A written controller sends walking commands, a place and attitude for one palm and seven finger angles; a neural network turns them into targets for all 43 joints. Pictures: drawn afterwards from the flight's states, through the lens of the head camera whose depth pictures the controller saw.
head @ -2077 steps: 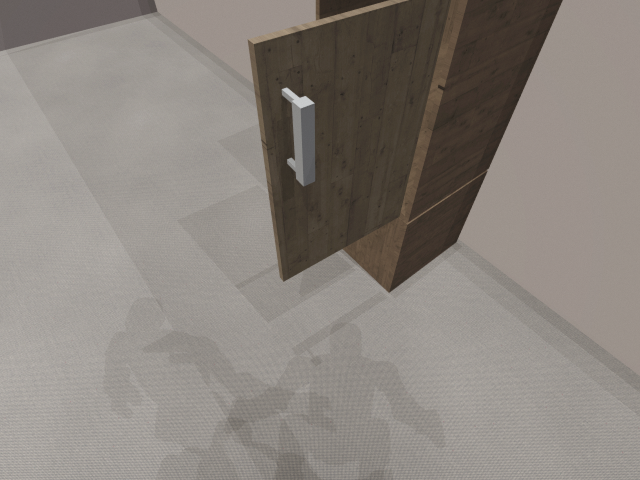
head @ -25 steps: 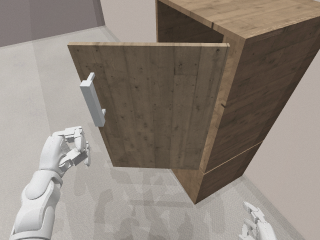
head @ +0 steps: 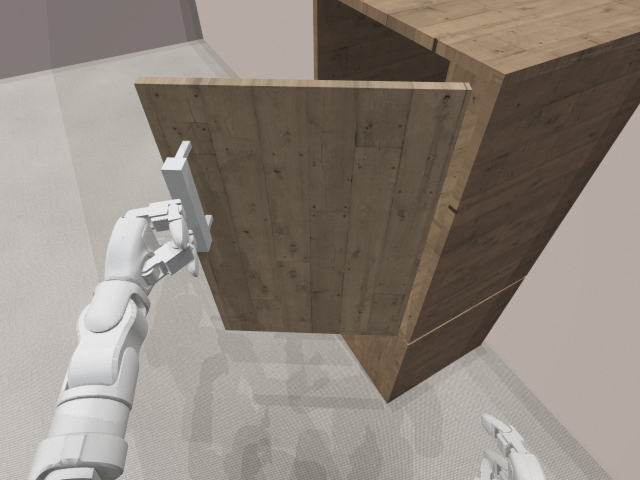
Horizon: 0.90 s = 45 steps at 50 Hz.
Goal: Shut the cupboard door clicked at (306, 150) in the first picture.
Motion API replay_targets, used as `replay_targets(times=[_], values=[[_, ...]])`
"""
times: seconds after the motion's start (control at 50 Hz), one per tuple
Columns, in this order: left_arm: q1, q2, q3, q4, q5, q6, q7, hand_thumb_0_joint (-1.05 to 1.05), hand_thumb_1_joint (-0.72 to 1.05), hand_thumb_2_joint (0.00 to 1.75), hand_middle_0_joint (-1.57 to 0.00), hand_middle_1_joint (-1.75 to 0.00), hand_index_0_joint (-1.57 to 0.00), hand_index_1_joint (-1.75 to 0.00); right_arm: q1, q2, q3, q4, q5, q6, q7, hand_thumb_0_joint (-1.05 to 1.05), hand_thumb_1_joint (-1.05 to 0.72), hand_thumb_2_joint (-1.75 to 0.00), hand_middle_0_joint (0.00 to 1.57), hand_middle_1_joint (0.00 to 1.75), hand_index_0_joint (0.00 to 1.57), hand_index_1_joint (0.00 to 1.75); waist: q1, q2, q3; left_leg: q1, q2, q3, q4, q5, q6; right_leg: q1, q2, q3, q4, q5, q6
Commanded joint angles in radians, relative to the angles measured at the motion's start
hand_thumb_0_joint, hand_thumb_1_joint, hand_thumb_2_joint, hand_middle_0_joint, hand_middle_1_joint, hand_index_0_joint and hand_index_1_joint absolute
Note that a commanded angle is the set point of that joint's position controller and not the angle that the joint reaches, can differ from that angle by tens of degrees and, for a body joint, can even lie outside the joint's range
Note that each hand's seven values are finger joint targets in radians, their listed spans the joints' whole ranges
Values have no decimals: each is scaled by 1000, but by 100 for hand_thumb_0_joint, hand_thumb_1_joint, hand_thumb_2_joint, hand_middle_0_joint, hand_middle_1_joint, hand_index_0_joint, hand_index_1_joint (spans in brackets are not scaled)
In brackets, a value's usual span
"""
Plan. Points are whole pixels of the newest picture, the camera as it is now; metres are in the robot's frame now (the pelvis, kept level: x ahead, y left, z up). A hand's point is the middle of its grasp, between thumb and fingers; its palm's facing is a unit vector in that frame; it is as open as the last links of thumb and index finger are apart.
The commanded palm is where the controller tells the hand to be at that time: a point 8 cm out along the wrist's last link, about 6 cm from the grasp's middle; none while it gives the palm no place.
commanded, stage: bring the fist close to the handle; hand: left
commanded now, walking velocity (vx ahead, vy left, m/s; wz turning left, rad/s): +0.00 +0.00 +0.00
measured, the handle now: (193, 198) +0.46 +0.21 +0.11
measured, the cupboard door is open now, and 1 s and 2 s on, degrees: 58 55 39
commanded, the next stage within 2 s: push the door shut along its arc in 0.42 s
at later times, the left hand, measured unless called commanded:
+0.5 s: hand (199, 255) +0.36 +0.18 +0.10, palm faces +0.05 -1.00 -0.01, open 3.1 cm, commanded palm +0.33 +0.22 +0.11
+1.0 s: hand (212, 222) +0.40 +0.17 +0.12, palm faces -0.07 -1.00 -0.03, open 3.1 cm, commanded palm +0.39 +0.21 +0.11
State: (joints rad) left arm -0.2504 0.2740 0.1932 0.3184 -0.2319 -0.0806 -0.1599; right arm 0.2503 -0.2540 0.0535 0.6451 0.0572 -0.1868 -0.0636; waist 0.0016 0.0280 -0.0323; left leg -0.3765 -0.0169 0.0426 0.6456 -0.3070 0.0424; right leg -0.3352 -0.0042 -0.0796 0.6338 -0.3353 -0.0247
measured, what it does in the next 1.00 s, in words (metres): stands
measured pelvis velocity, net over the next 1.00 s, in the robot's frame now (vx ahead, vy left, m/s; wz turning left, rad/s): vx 0.00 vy -0.01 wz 0.00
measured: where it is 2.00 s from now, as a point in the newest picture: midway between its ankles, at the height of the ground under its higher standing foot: outside the picture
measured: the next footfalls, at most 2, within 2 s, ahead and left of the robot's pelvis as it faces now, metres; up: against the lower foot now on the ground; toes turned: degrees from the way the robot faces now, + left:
none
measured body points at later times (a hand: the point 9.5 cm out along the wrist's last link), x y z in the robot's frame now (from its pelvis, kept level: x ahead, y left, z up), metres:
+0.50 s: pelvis +0.00 +0.00 +0.00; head +0.01 -0.01 +0.45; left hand +0.35 +0.23 +0.11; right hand +0.14 -0.25 -0.09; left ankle +0.02 +0.09 -0.72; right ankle +0.00 -0.10 -0.72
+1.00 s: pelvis +0.00 -0.01 +0.00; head +0.03 -0.02 +0.45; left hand +0.40 +0.22 +0.12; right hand +0.10 -0.28 -0.11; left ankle +0.02 +0.09 -0.72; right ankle +0.00 -0.10 -0.72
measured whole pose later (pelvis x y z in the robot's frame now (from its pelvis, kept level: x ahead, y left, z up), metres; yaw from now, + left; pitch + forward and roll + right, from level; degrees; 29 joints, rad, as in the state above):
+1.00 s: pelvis +0.00 -0.01 +0.00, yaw +0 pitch +4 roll +0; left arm -0.53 0.35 0.22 0.72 -0.23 -0.18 -0.28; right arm 0.31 -0.29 0.03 0.66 0.06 -0.10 -0.07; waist -0.04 0.03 -0.03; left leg -0.44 0.00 0.03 0.67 -0.31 0.03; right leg -0.40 0.01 -0.09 0.66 -0.34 -0.04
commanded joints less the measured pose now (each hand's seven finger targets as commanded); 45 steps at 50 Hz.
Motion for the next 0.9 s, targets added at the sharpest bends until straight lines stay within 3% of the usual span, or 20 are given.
replay_targets(times=[0.0,0.04,0.12,0.14,0.16,0.22,0.28,0.34,0.36,0.44,0.48,0.52,0.54,0.6,0.62,0.66,0.74,0.8,0.86,0.88], values=[[-331,173,68,-77,-11,-11,-13,0,90,90,-130,-150,-130,-150,-51,-147,-60,-141,9,-19,-10,0,-90,-90,20,30,20,30,-13,-59,-172,100,16,-73,-94,149,-14,-5,6,42,-96,204,5],[-356,213,101,-109,-10,-23,-7,0,90,90,-130,-150,-130,-150,-56,-149,-59,-153,5,-12,-13,0,-90,-90,20,30,20,30,3,-28,-205,111,17,-75,-96,163,-15,21,3,45,-90,203,-1],[-410,200,93,-207,-13,-99,5,0,90,90,-130,-150,-130,-150,-50,-136,-62,-160,-3,-19,-8,0,-90,-90,20,30,20,30,6,40,-310,188,21,-71,-74,263,-19,38,11,47,-64,293,-5],[-403,237,115,-217,-8,-120,12,0,90,90,-130,-150,-130,-150,-42,-141,-64,-154,-6,-19,-8,0,-90,-90,20,30,20,30,4,10,-320,187,25,-76,-72,272,-18,49,13,46,-62,294,-4],[-394,206,89,-231,-6,-134,10,0,90,90,-130,-150,-130,-150,-46,-136,-64,-159,-6,-21,-4,0,-90,-90,20,30,20,30,5,44,-328,195,25,-72,-72,287,-18,48,13,48,-56,310,-4],[-344,158,51,-187,-3,-132,2,0,90,90,-130,-150,-130,-150,-36,-137,-68,-148,0,-19,1,0,-90,-90,20,30,20,30,-5,36,-284,189,30,-78,-77,293,-23,20,18,36,-55,303,-4],[-310,130,28,-133,-2,-87,-7,0,90,90,-130,-150,-130,-150,-36,-142,-72,-148,6,-8,1,0,-90,-90,20,30,20,30,-11,8,-225,154,25,-74,-87,238,-19,6,15,34,-72,274,0],[-300,166,62,-105,-7,-49,-3,0,90,90,-130,-150,-130,-150,-38,-150,-71,-154,9,7,-4,0,-90,-90,20,30,20,30,-6,-44,-194,126,22,-72,-97,190,-14,16,13,38,-91,238,2],[-332,139,37,-135,-7,-48,-1,0,90,90,-130,-150,-130,-150,-51,-143,-67,-163,10,7,-4,0,-90,-90,20,30,20,30,-10,-22,-202,134,20,-74,-101,178,-13,8,11,39,-92,227,3],[-390,203,88,-210,-1,-93,34,0,90,90,-130,-150,-130,-150,-50,-142,-66,-159,0,5,-10,0,-90,-90,20,30,20,30,-4,-16,-263,170,24,-75,-93,197,-13,33,15,46,-87,231,0],[-434,164,49,-226,6,-120,41,0,90,90,-130,-150,-130,-150,-56,-130,-63,-154,0,-1,-9,0,-90,-90,20,30,20,30,-16,12,-270,190,25,-76,-91,204,-16,16,16,44,-79,238,-1],[-427,159,41,-185,12,-130,39,0,90,90,-130,-150,-130,-150,-52,-131,-63,-143,-1,-2,-8,0,-90,-90,20,30,20,30,-21,16,-247,184,26,-77,-92,190,-18,1,19,43,-81,229,-1],[-431,194,56,-153,18,-129,36,0,90,90,-130,-150,-130,-150,-43,-141,-63,-136,-3,2,-10,0,-90,-90,20,30,20,30,-27,-14,-236,166,26,-75,-90,172,-13,5,17,48,-87,214,1],[-512,182,27,-17,22,-98,0,0,90,90,-130,-150,-130,-150,-43,-143,-57,-121,5,16,-16,0,-90,-90,20,30,20,30,-53,-23,-172,123,16,-68,-90,118,-10,-26,11,58,-104,186,4],[-522,211,50,26,20,-86,-13,0,90,90,-130,-150,-130,-150,-38,-149,-57,-120,7,22,-20,0,-90,-90,20,30,20,30,-49,-19,-166,110,15,-72,-93,104,-11,-28,10,58,-105,171,2],[-587,228,52,58,11,-77,-36,0,90,90,-130,-150,-130,-150,-38,-152,-55,-125,9,31,-24,0,-90,-90,20,30,20,30,-54,-11,-189,103,8,-68,-85,101,-7,-17,2,69,-110,170,4],[-617,266,87,68,-17,-112,-81,0,90,90,-130,-150,-130,-150,-17,-155,-60,-133,2,30,-24,0,-90,-90,20,30,20,30,-40,-20,-315,136,7,-62,-55,191,-6,44,3,76,-82,278,2],[-670,239,57,94,-22,-147,-108,0,90,90,-130,-150,-130,-150,-4,-152,-62,-128,4,29,-19,0,-90,-90,20,30,20,30,-54,5,-306,133,6,-62,-43,207,-8,14,7,72,-68,307,3],[-654,277,82,149,-15,-164,-120,0,90,90,-130,-150,-130,-150,19,-164,-70,-122,4,37,-16,0,-90,-90,20,30,20,30,-51,-24,-303,111,7,-65,-39,215,-5,15,7,71,-59,319,3],[-680,255,58,145,-15,-168,-128,0,90,90,-130,-150,-130,-150,19,-163,-70,-123,6,37,-14,0,-90,-90,20,30,20,30,-57,2,-301,119,5,-64,-38,217,-6,1,8,71,-58,322,2]])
